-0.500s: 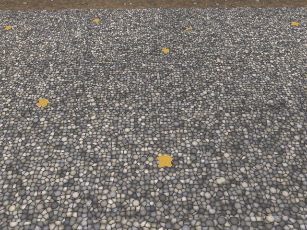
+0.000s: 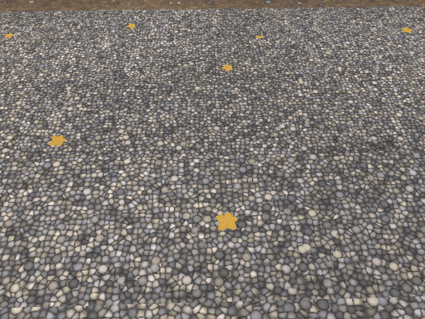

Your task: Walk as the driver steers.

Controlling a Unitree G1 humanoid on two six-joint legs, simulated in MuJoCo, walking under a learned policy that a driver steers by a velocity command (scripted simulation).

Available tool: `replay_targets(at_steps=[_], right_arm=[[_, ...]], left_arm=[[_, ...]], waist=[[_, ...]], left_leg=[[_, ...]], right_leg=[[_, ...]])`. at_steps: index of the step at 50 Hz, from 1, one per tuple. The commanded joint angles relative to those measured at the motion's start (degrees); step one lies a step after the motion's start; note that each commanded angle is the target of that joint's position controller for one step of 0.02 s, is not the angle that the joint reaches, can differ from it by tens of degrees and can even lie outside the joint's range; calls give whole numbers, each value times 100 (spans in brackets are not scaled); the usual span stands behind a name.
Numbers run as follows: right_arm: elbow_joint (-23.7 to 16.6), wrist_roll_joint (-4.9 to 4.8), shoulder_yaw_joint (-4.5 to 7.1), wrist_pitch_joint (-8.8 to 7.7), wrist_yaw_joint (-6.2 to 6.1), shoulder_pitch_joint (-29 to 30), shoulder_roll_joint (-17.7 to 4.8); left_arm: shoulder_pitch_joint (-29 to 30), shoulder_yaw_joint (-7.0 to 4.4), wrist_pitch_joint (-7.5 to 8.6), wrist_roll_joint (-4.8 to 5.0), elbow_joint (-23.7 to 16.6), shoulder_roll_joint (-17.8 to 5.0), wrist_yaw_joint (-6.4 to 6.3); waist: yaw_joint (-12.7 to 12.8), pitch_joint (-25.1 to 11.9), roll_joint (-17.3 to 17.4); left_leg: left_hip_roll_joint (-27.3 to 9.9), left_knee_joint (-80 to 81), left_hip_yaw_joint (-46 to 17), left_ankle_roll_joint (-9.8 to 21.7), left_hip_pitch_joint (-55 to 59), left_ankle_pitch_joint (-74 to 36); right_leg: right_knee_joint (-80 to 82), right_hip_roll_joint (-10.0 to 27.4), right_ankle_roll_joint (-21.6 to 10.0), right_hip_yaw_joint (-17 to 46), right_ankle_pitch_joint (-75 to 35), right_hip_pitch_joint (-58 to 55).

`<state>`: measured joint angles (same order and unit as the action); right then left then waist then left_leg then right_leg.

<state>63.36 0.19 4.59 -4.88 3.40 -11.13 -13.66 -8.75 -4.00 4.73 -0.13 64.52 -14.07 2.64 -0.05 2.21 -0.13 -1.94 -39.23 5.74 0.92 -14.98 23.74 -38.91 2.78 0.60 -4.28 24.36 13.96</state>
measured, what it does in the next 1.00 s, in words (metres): walks ahead: left foot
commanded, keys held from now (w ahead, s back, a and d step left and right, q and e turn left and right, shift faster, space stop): no key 0.28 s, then w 0.72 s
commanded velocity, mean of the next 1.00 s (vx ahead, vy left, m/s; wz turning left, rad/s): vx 0.25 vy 0.00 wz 0.00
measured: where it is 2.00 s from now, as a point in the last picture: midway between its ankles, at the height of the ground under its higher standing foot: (232, 234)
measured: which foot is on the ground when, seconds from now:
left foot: down 0.00-0.54, up 0.56-0.86, down 0.88-1.00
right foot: down 0.00-0.92, up 0.94-1.00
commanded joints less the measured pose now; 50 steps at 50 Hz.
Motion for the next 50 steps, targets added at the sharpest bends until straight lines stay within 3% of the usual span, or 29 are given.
replay_targets(at_steps=[1,14,16,18,20,22,24,26,27,28,29,30,31,33,34,35,36,38,39,41,42,43,44,45,46,47,48,49,50], right_arm=[[-126,-5,96,-46,-14,-156,-687],[-53,-9,56,-46,-18,-177,-737],[29,122,170,-19,-83,-481,-995],[23,252,176,-31,-147,-621,-859],[14,283,104,-100,-223,-802,-588],[51,237,71,-90,-281,-1038,-609],[-59,219,52,-17,-300,-815,-709],[-331,376,98,23,-204,16,-901],[-498,430,109,-18,-97,333,-777],[-596,447,-31,-128,28,453,-183],[-984,301,-96,-277,50,920,109],[-1071,238,-49,-297,-5,1263,-143],[-996,231,4,-235,-58,1015,-310],[-891,418,-106,-75,-92,435,144],[-903,455,-181,0,-44,384,321],[-1005,438,-247,57,29,586,374],[-1128,378,-287,105,75,796,338],[-1237,302,-319,129,76,1000,113],[-1315,307,-263,86,27,1295,-114],[-1495,327,-256,26,-75,1753,-161],[-1530,300,-237,7,-92,1799,-193],[-1512,286,-202,-15,-93,1600,-215],[-1220,204,-63,-68,-92,619,-554],[-862,193,0,-85,-86,-703,-837],[-657,206,-20,-50,-102,-2261,-941],[-78,428,-20,-49,-78,-3498,-772],[-161,403,56,-218,-121,-2686,-983],[-454,322,-17,-247,-154,-1468,-697],[-532,294,-201,-242,-188,-1003,-209]], left_arm=[[-91,-90,47,5,-147,-686,-8],[-185,-58,48,10,-105,-739,5],[-462,-167,18,-118,-45,-965,-51],[-420,-160,22,-253,-110,-752,-122],[-293,-73,114,-279,-238,-307,-184],[-235,-32,202,-236,-368,-94,-234],[-342,-56,237,-265,-450,-146,-240],[-1235,-121,318,-372,-242,-224,-236],[-2352,-200,362,-402,101,-577,-281],[-3874,-195,344,-484,438,-844,-268],[-4319,-97,336,-620,687,-775,-189],[-3455,-27,324,-607,544,-587,-116],[-2751,10,287,-472,352,-450,-45],[-2293,196,174,-421,248,46,-42],[-1960,297,155,-450,64,259,-39],[-1598,333,168,-471,-85,244,-6],[-1504,339,181,-452,-146,93,42],[-1990,287,191,-466,-32,-264,116],[-2214,303,208,-496,3,-227,144],[-2661,260,169,-450,116,-325,84],[-2734,228,123,-461,97,-409,54],[-2743,217,65,-594,29,-459,86],[-2653,152,69,-683,-48,-536,143],[-3127,201,104,-724,-7,-235,214],[-3694,383,184,-786,-123,228,445],[-2223,219,144,-412,-461,-30,497],[-1536,241,218,-293,-805,128,356],[-1297,216,293,-336,-860,-26,140],[-1441,278,283,-487,-973,137,-15]], waist=[[1,-162,24],[-3,-131,21],[-28,90,74],[-123,667,190],[-203,646,439],[-235,491,714],[-64,511,501],[544,320,-60],[876,3,-1046],[1329,-190,-1606],[1394,767,-845],[1020,1214,-134],[716,987,-109],[136,939,-98],[-40,944,-223],[-93,980,-303],[-103,974,-449],[5,1018,-520],[84,1068,-381],[184,905,-562],[111,788,-573],[-61,453,-747],[-428,48,-503],[-615,-1069,142],[-921,-2531,1237],[-1533,-1696,845],[-1208,-434,406],[-791,200,136],[-448,63,-17]], left_leg=[[-122,555,-200,204,163,-1899],[-125,527,-200,185,156,-1892],[-206,795,-389,459,58,66],[-515,1319,-1044,916,-121,1655],[-985,1720,-1790,1384,287,1615],[-1519,2071,-2483,1724,812,867],[-1509,1903,-2203,1681,675,105],[-738,471,-1121,1387,-345,-677],[81,-1662,-204,872,-1581,-918],[573,-3364,-335,501,-3491,1329],[392,-3533,-1527,558,-5082,1328],[18,-3644,-1535,531,-5397,763],[-119,-3754,-1202,549,-4883,504],[-297,-3058,-935,688,-3667,-688],[-315,-2480,-740,699,-2817,-1501],[-261,-1644,-550,682,-1855,-2044],[-150,-1236,-429,550,-1134,-2209],[-48,-907,-439,415,-1124,-2141],[-19,-448,-498,418,-1446,-2264],[161,140,-294,439,-1600,-1959],[277,306,-119,501,-1374,-1816],[544,-168,252,574,-397,-1770],[613,-357,205,736,891,-2070],[136,-561,-626,1261,3260,-3295],[-1225,724,-3364,2366,5238,-1759],[-1534,1875,-4765,2328,4721,-439],[-1485,1964,-4197,1827,3065,451],[-1380,2061,-3596,1767,1313,353],[-1365,2169,-3294,1810,456,282]], right_leg=[[514,11,-208,34,-1709,141],[499,19,-217,52,-1740,135],[663,20,-444,147,195,306],[794,101,-738,441,1386,746],[401,36,-863,400,974,904],[-233,-136,-774,118,243,937],[-104,-231,-775,-46,68,466],[604,-248,-858,113,-869,-1144],[1071,339,-1319,1454,-2162,-2437],[1725,1459,-2023,3421,-3838,-3983],[2109,2180,-2246,3948,-3661,-4231],[2089,2242,-2088,3344,-3706,-3853],[2148,2032,-1992,2633,-3818,-3379],[2511,1416,-1636,1592,-3780,-1981],[2831,1001,-1370,1074,-3427,-1125],[3084,626,-1190,595,-2750,-210],[3256,535,-1189,478,-2269,449],[3352,933,-1346,692,-2140,215],[3315,1066,-1348,776,-2392,-258],[3019,1268,-1329,809,-3211,-1248],[2761,1289,-1261,724,-3856,-1486],[2286,1133,-1153,463,-5106,-1089],[1116,786,-850,97,-5802,-514],[-745,304,-504,19,-4230,922],[-2514,-530,-303,240,-591,2345],[-4937,-913,-412,768,1195,3358],[-5081,-398,-652,1194,422,3807],[-4695,13,-714,1228,-287,3244],[-4374,219,-800,1297,-590,2584]])
Velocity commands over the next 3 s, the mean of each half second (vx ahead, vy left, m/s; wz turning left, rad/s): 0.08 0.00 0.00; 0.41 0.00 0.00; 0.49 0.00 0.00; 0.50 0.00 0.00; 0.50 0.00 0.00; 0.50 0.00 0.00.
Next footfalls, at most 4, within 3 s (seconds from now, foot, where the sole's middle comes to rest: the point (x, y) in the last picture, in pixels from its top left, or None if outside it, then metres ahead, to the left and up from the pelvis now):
0.88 left None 0.39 0.12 -0.76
1.52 right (264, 263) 0.75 -0.17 -0.93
1.98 left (203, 193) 1.08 0.07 -0.93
2.52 right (250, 167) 1.22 -0.14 -0.93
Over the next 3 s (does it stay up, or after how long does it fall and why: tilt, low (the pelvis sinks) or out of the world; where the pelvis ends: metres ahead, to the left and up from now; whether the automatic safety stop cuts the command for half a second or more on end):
stays up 1.45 -0.02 -0.32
